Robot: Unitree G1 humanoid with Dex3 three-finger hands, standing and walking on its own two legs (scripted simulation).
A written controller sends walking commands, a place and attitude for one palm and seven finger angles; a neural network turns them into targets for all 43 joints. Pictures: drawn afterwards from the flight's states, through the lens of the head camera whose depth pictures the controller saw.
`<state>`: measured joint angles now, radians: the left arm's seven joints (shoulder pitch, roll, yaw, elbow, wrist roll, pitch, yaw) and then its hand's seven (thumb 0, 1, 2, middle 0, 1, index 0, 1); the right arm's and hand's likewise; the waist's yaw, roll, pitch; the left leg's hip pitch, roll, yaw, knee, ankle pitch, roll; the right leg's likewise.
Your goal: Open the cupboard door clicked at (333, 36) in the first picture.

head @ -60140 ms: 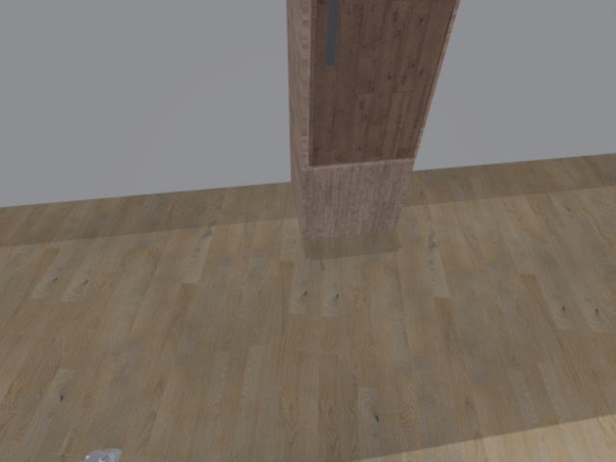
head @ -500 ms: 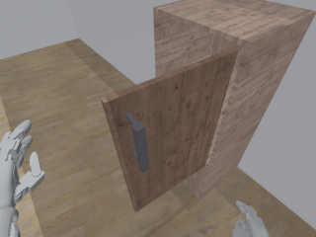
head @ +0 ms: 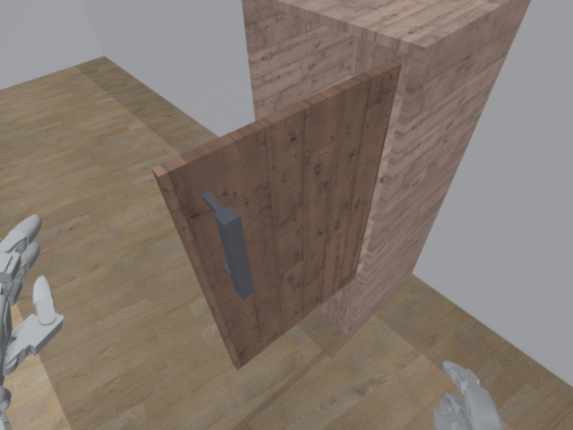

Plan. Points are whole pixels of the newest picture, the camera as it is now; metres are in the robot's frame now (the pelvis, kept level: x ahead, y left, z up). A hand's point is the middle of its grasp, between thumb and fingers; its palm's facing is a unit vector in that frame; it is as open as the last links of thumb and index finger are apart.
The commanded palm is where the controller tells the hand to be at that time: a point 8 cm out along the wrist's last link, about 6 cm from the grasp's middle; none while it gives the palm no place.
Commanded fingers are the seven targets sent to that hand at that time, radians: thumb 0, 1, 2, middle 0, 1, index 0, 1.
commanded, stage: step back with the hand held close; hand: left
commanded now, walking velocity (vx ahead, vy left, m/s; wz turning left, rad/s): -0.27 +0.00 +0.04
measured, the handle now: (228, 248) +0.32 +0.10 +0.11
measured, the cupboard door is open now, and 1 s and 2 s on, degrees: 85 85 85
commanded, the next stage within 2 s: stop stepping back and stand still in 0.92 s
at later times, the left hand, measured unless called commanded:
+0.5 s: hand out of the picture +0.11 +0.29 +0.15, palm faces +0.48 -0.73 -0.48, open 7.4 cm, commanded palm +0.05 +0.32 +0.17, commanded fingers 0.00 0.90 0.90 -0.20 -0.30 -0.20 -0.30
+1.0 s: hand out of the picture +0.04 +0.28 +0.17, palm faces +0.39 -0.82 -0.42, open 7.4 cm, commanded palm -0.03 +0.33 +0.17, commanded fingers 0.00 0.90 0.90 -0.20 -0.30 -0.20 -0.30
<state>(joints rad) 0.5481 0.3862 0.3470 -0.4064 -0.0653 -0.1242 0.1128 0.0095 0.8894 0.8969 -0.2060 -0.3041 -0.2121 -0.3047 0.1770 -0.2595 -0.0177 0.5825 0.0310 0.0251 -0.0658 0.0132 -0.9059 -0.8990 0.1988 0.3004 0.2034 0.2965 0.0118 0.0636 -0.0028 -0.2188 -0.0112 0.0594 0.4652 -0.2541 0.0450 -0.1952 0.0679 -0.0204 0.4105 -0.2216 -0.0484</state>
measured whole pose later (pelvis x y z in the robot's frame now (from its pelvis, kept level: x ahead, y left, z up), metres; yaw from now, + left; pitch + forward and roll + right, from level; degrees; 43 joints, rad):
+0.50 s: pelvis -0.08 +0.02 -0.02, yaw +3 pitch -1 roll -1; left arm 0.51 0.39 0.43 -0.48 -0.01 -0.18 0.14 0.01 0.89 0.90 -0.21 -0.30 -0.21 -0.31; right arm 0.25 -0.22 0.01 0.57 0.01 -0.03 -0.08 0.01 -0.90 -0.90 0.20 0.30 0.20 0.30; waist 0.01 0.02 0.02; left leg -0.41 -0.05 0.07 0.65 -0.25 0.09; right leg -0.39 0.04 0.00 0.65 -0.23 -0.02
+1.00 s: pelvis -0.18 +0.03 +0.00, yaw -1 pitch +3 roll -3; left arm 0.51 0.41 0.42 -0.57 -0.07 -0.19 0.14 0.01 0.89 0.90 -0.20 -0.30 -0.21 -0.30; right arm 0.14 -0.14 0.02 0.64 -0.02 -0.13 -0.03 0.01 -0.90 -0.90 0.20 0.30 0.21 0.30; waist 0.02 0.00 0.02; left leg -0.43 0.08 0.05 0.42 -0.05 0.02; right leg -0.26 0.06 0.00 0.77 -0.52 0.03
